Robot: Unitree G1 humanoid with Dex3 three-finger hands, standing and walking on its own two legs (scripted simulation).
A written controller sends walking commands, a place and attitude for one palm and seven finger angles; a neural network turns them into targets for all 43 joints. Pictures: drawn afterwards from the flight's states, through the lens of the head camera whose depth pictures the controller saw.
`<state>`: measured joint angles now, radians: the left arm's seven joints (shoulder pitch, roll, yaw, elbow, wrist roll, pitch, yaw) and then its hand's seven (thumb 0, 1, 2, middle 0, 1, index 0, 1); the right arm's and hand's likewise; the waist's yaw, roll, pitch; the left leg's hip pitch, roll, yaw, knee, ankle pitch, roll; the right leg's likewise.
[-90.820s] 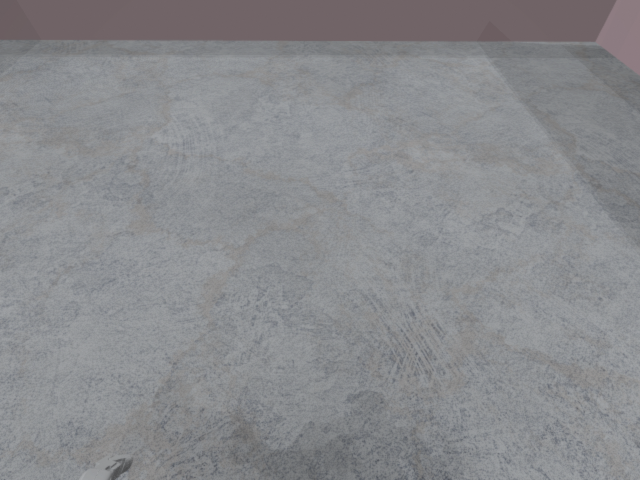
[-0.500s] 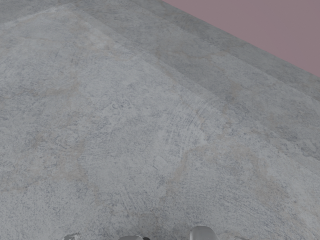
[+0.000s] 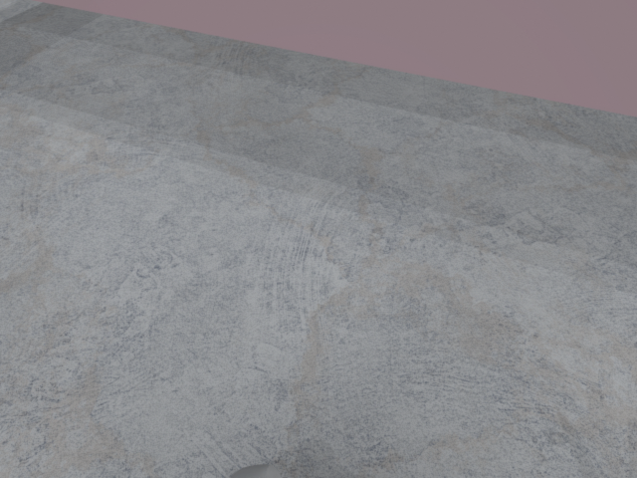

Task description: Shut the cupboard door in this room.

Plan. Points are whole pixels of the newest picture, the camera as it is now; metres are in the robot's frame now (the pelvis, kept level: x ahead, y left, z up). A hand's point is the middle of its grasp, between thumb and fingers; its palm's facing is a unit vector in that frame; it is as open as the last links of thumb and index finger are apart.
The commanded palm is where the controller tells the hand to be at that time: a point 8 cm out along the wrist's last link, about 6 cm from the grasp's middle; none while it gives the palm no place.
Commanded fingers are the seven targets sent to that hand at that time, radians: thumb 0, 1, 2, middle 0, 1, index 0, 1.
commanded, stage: turn to face it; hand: left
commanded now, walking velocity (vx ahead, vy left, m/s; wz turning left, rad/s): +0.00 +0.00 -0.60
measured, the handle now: out of the picture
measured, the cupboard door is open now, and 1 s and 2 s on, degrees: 26 26 26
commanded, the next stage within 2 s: none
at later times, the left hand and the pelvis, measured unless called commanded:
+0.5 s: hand (160, 465) +0.15 +0.25 -0.17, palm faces -0.21 -0.95 -0.22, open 7.3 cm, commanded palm none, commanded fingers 0.00 0.90 0.90 -0.20 -0.30 -0.20 -0.30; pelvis +0.03 +0.05 +0.01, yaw -17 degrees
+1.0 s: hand (234, 427) +0.20 +0.15 -0.15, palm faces -0.53 -0.81 -0.23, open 7.3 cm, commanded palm none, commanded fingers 0.00 0.90 0.90 -0.20 -0.30 -0.20 -0.30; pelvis +0.03 +0.03 +0.01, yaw -34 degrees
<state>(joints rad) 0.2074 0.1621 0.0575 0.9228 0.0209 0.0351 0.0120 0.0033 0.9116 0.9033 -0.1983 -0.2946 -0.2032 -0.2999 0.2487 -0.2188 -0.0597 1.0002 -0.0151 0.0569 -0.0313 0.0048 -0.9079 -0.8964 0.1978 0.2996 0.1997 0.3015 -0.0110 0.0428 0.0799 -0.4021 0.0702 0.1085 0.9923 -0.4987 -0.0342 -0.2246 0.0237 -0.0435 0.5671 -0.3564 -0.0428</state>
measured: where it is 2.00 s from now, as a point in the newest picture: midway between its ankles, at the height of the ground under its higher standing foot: outside the picture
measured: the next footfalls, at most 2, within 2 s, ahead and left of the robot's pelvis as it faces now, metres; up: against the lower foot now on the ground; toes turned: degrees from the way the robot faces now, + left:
left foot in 0.34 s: +0.13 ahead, +0.15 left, +0.00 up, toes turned -10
right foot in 0.72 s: +0.00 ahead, -0.09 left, +0.00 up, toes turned -31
